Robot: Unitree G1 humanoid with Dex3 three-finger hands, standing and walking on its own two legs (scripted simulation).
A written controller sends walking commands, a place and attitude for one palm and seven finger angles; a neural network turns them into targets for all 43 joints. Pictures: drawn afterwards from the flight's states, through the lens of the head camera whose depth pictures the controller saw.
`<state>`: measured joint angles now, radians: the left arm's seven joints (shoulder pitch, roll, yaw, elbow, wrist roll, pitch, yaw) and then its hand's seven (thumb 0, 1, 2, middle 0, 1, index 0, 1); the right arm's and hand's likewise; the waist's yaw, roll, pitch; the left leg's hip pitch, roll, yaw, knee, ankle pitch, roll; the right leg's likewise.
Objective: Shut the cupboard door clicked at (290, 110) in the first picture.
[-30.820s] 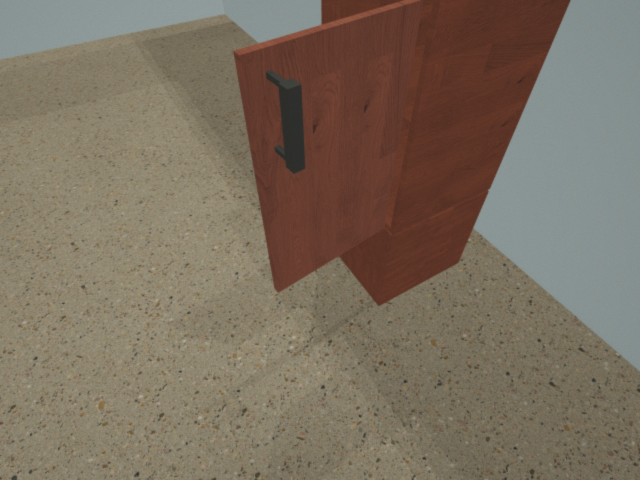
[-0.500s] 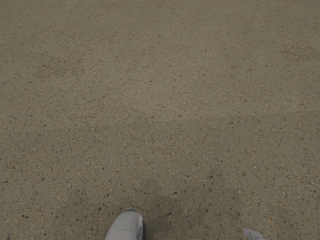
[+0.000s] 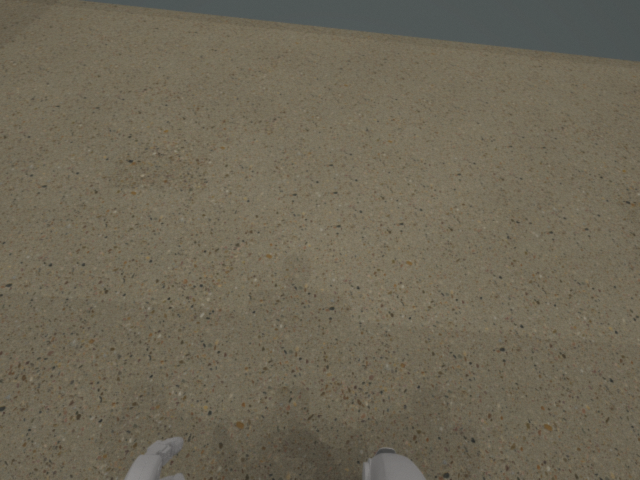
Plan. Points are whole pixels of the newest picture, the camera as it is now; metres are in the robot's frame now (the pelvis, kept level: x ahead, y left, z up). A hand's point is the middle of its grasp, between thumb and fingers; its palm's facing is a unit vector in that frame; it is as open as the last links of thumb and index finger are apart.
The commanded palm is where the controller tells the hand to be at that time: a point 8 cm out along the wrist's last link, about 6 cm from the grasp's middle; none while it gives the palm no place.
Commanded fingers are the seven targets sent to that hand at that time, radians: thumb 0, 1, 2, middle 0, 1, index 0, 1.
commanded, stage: turn to face it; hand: left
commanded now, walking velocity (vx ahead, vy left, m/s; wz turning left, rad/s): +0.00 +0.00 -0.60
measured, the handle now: out of the picture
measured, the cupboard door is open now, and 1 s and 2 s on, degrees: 60 60 60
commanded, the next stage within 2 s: none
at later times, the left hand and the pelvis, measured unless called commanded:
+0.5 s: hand (192, 427) +0.22 +0.19 -0.19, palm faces -0.18 -0.96 -0.20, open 7.4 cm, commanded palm none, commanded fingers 0.00 0.90 0.90 -0.20 -0.30 -0.20 -0.30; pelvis +0.13 +0.01 -0.02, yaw -16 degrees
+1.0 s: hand (259, 330) +0.37 +0.11 -0.16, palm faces -0.53 -0.80 -0.28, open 7.4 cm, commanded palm none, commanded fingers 0.00 0.90 0.90 -0.20 -0.30 -0.20 -0.30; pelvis +0.17 -0.01 -0.01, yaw -35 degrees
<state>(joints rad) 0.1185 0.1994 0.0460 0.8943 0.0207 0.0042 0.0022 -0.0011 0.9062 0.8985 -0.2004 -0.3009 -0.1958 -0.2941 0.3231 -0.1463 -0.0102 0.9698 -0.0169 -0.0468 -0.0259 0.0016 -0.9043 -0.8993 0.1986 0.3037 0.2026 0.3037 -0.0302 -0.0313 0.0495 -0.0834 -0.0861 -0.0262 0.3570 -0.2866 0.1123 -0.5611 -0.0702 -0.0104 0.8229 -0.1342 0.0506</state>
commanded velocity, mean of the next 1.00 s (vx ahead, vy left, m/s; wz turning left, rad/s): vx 0.00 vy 0.00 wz -0.60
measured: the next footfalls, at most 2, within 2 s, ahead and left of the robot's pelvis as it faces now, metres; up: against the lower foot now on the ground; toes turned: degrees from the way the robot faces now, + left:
right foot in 0.12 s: +0.14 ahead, -0.12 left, +0.00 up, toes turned -7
left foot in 0.50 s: +0.23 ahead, +0.12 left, +0.00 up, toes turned -16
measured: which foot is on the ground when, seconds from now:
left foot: down 0.00-0.14, up 0.16-0.48, down 0.50-0.86, up 0.88-1.00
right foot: up 0.00-0.10, down 0.12-0.50, up 0.52-0.84, down 0.86-1.00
